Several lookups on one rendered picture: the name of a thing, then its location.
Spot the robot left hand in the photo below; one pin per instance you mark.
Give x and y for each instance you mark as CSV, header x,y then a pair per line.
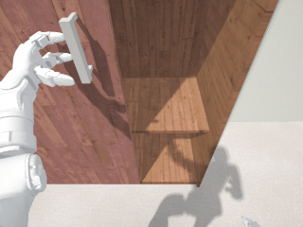
x,y
27,57

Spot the wardrobe door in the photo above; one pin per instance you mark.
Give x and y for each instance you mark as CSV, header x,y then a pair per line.
x,y
83,131

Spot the left robot upper arm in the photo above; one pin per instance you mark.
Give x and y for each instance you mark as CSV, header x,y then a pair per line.
x,y
22,178

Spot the handle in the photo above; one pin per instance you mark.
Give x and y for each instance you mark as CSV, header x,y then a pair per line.
x,y
72,39

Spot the robot right hand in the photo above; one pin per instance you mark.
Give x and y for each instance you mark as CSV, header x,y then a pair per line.
x,y
248,222

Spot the left robot forearm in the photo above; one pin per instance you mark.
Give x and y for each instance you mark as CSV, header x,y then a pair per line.
x,y
17,94

